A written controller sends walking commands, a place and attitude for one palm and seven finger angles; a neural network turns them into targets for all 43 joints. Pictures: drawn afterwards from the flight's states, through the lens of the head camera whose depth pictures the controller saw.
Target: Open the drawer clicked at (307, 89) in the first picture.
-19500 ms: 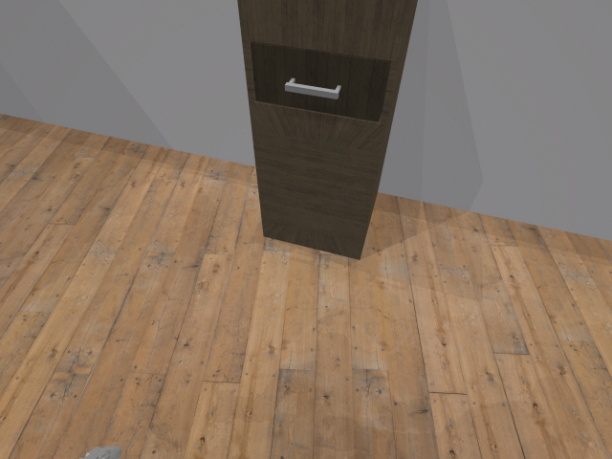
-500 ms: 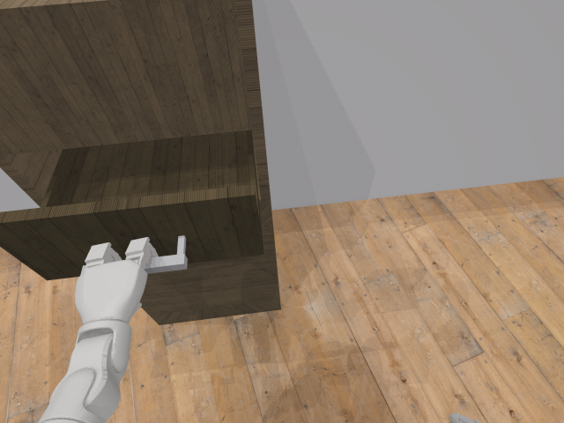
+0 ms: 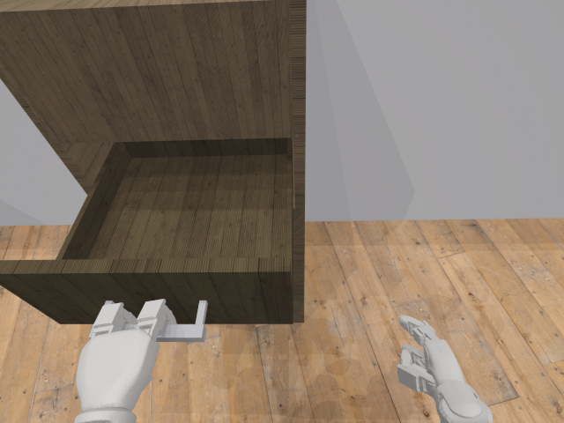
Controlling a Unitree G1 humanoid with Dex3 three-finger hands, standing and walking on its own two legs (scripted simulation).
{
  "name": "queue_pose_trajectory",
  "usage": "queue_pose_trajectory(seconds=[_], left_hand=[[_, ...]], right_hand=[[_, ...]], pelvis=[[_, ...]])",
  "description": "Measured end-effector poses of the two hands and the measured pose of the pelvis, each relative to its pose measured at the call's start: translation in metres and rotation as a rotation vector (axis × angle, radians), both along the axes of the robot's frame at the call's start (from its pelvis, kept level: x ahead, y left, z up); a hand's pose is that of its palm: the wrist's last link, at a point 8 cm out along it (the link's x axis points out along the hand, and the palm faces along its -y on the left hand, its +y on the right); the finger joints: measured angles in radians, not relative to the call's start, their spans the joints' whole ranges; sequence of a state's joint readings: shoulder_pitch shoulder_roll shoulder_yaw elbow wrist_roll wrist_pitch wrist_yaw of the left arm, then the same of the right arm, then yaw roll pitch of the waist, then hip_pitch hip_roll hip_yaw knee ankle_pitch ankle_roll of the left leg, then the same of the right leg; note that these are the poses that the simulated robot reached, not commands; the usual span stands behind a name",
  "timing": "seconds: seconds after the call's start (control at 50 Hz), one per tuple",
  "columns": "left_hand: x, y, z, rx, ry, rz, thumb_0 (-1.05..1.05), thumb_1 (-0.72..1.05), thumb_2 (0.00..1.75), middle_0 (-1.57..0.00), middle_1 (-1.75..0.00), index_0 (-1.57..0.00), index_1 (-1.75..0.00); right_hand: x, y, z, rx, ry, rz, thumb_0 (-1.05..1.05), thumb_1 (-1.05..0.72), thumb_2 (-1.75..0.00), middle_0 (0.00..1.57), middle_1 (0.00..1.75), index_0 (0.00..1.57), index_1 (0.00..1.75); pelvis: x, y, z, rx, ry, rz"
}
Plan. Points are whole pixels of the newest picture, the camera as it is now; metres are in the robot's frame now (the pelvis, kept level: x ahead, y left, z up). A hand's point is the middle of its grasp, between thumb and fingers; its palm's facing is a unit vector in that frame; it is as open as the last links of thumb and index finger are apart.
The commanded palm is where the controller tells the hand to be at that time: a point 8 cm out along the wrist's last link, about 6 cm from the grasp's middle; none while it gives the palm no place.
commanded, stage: pull the drawer open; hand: left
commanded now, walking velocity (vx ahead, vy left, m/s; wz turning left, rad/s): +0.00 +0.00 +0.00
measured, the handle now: (152, 320) +0.25 +0.22 +0.01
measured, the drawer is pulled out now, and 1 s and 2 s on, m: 0.25 0.30 0.30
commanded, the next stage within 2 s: open the thumb to release the handle in 0.64 s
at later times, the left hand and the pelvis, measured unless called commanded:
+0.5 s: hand (129, 416) +0.13 +0.21 +0.00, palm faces -0.03 -0.11 -0.99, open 5.8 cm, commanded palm +0.08 +0.21 +0.05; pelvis -0.02 -0.01 -0.02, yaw -1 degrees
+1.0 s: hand (124, 411) +0.14 +0.22 +0.00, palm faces +0.01 -0.10 -1.00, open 7.1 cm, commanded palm +0.11 +0.22 +0.05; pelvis -0.03 -0.01 -0.01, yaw +1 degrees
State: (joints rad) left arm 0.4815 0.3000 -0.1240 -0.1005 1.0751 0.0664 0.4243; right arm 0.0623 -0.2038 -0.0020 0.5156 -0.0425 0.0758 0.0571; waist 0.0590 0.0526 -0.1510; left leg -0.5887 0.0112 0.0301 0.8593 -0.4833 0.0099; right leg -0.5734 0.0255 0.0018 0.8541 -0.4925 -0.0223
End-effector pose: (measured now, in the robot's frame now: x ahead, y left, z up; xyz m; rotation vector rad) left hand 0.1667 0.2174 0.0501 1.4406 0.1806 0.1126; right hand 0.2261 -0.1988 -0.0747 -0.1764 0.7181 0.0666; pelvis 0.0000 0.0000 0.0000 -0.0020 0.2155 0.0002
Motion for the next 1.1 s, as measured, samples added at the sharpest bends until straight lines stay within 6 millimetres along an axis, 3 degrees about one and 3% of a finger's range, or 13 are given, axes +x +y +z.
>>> queue_pose_trajectory(seconds=[0.1,0.24,0.54,0.84,0.96,1.1], left_hand=[[-0.024,-0.002,0.001,-0.006,0.010,0.000,0.03,0.74,0.79,-0.25,-1.29,-0.39,-1.28],[-0.053,-0.005,0.001,0.001,0.013,0.003,0.03,0.74,0.80,-0.26,-1.29,-0.39,-1.30],[-0.054,-0.005,0.000,0.021,-0.005,-0.013,0.02,0.73,0.81,-0.27,-1.26,-0.37,-1.30],[-0.052,0.004,-0.003,0.061,-0.038,0.012,0.01,0.72,0.82,-0.32,-1.29,-0.38,-1.31],[-0.051,0.002,-0.001,0.033,-0.041,0.043,0.00,0.56,0.76,-0.34,-1.27,-0.39,-1.31],[-0.051,0.002,0.001,0.026,-0.019,0.037,0.00,0.19,0.60,-0.33,-1.24,-0.37,-1.27]], right_hand=[[-0.003,0.000,-0.008,-0.001,0.020,0.035,0.00,-0.90,-0.90,0.20,0.30,0.20,0.30],[-0.023,-0.013,-0.027,-0.021,0.079,0.036,0.01,-0.90,-0.90,0.20,0.30,0.20,0.30],[-0.062,-0.040,-0.040,-0.036,0.114,-0.060,0.01,-0.90,-0.90,0.20,0.30,0.20,0.30],[-0.057,-0.040,-0.033,-0.060,0.089,-0.066,0.01,-0.90,-0.90,0.20,0.30,0.20,0.30],[-0.054,-0.034,-0.029,-0.059,0.085,-0.058,0.01,-0.90,-0.90,0.20,0.30,0.20,0.30],[-0.051,-0.028,-0.021,-0.048,0.060,-0.038,0.01,-0.90,-0.90,0.20,0.30,0.20,0.30]], pelvis=[[-0.001,-0.004,-0.005,0.004,0.011,-0.004],[-0.007,-0.007,-0.014,0.008,0.032,-0.008],[-0.020,-0.012,-0.022,0.020,0.038,-0.025],[-0.026,-0.013,-0.019,0.014,0.014,-0.004],[-0.028,-0.014,-0.014,0.012,-0.007,0.009],[-0.029,-0.015,-0.009,0.012,-0.020,0.010]])
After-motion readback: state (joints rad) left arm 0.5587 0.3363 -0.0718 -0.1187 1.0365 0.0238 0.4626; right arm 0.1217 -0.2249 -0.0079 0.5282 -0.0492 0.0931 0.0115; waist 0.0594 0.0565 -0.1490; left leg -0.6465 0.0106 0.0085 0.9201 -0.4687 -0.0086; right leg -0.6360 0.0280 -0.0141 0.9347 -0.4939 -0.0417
